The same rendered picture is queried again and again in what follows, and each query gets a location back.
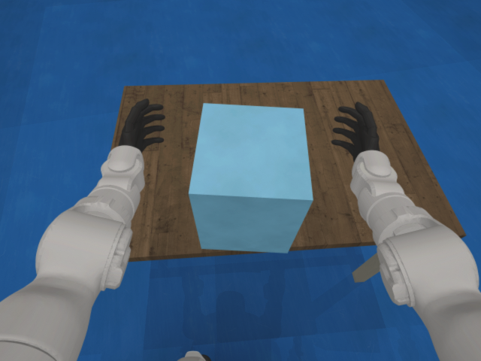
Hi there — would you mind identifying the robot left upper arm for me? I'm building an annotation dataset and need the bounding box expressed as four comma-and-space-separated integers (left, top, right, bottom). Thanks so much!
0, 210, 133, 361

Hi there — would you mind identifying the robot right upper arm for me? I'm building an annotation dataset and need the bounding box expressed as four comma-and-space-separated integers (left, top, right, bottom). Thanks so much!
377, 225, 481, 361

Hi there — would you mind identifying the robot right forearm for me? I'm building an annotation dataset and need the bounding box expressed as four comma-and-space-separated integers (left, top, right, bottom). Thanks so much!
350, 150, 479, 289

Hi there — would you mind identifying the table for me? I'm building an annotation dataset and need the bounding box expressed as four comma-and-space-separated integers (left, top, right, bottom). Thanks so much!
110, 80, 466, 283

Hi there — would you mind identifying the left robot hand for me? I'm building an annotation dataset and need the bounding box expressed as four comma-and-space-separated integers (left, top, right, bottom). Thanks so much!
118, 99, 165, 153

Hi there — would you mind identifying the right robot hand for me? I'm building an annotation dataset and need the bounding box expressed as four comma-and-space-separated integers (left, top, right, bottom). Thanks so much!
331, 102, 380, 162

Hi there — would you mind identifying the carton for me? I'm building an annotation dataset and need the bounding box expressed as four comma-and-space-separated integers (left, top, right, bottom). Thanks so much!
189, 103, 313, 253

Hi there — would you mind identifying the robot left forearm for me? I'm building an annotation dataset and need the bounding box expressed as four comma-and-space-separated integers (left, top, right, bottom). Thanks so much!
35, 145, 145, 274

